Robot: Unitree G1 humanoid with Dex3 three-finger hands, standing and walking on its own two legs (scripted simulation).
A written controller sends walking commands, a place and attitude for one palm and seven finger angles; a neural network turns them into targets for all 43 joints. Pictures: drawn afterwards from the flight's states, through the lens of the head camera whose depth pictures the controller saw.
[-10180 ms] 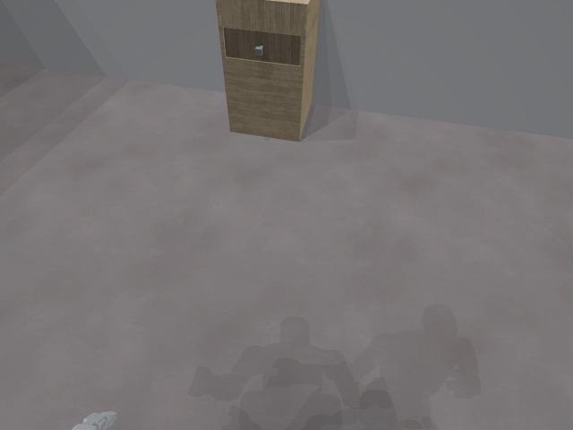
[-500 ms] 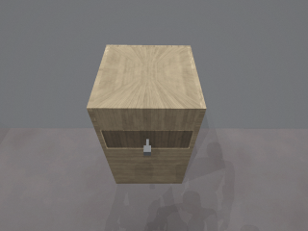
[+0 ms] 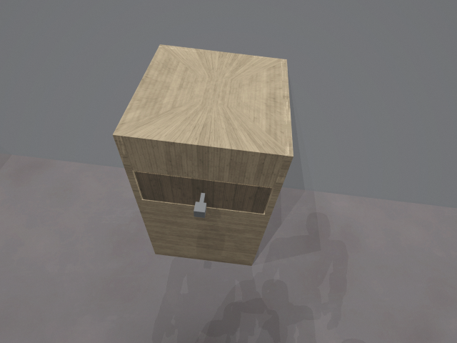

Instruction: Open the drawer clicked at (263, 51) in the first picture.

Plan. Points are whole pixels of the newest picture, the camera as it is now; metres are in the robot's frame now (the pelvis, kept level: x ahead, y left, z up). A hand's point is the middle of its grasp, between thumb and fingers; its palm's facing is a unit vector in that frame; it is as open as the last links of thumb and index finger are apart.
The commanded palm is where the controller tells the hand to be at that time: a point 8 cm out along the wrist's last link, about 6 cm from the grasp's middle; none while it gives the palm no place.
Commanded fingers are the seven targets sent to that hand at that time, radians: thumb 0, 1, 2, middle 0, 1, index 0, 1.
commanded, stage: shuffle to correct the standing spot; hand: left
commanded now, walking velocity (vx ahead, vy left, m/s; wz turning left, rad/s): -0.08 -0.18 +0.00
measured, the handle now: (201, 204) +0.50 +0.11 -0.22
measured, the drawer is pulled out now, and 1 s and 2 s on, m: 0.00 0.00 0.00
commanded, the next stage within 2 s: come to a stop and stand still in 0.16 s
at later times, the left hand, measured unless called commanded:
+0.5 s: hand out of the picture +0.00 +0.06 -0.15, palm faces +0.02 -0.97 -0.25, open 7.3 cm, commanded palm none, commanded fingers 0.00 0.90 0.90 -0.20 -0.30 -0.20 -0.30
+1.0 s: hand out of the picture -0.01 +0.07 -0.17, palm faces +0.05 -0.97 -0.24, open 7.3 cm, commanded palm none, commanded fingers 0.00 0.90 0.90 -0.20 -0.30 -0.20 -0.30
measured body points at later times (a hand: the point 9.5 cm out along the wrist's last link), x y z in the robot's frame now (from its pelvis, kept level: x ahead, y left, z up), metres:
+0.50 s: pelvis -0.03 -0.12 +0.00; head +0.00 -0.16 +0.45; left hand +0.00 +0.12 -0.13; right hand -0.02 -0.37 -0.17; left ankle -0.04 +0.04 -0.69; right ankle -0.04 -0.25 -0.73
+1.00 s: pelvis -0.01 -0.12 +0.00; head +0.02 -0.12 +0.45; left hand -0.01 +0.12 -0.15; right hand +0.08 -0.33 -0.15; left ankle +0.00 -0.01 -0.73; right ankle -0.05 -0.21 -0.71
